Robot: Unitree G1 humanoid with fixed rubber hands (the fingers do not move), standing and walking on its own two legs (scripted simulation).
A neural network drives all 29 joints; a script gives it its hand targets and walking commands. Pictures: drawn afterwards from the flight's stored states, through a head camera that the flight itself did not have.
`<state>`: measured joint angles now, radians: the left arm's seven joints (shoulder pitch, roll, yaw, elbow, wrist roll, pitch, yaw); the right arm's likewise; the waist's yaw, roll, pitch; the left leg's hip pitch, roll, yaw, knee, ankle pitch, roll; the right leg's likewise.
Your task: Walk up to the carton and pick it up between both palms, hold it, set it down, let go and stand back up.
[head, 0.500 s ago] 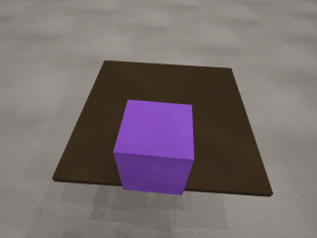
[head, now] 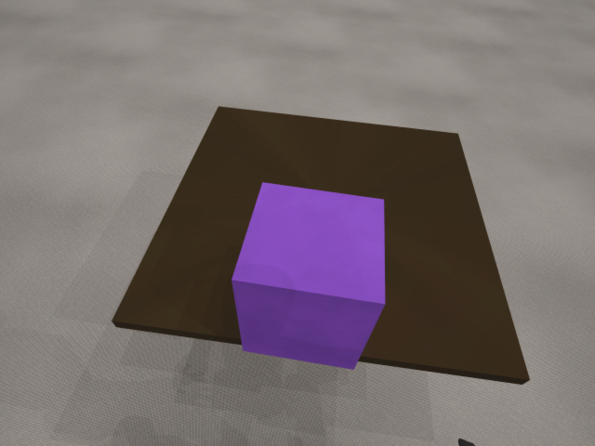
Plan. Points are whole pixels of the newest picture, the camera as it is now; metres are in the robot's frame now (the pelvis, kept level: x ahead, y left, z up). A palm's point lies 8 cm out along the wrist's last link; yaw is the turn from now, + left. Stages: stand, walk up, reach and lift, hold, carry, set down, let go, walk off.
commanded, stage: reach and lift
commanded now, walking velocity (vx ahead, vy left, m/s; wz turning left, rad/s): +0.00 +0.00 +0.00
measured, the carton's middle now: (309, 279) +0.41 -0.01 -0.08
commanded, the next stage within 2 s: none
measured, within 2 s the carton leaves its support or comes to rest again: neither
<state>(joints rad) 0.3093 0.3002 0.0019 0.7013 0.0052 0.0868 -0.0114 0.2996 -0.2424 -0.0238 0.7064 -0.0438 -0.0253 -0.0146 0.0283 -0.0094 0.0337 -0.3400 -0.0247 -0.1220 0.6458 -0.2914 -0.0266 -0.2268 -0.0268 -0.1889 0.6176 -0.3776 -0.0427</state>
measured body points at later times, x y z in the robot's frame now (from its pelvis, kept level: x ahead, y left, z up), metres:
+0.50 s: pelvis +0.00 +0.00 +0.02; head +0.01 +0.01 +0.47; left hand +0.19 +0.22 -0.09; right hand +0.14 -0.24 -0.07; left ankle +0.04 +0.14 -0.72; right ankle -0.02 -0.08 -0.72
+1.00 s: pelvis +0.02 +0.01 +0.02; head +0.02 +0.03 +0.47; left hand +0.21 +0.21 -0.06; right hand +0.17 -0.22 -0.05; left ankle +0.04 +0.14 -0.72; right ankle -0.02 -0.08 -0.72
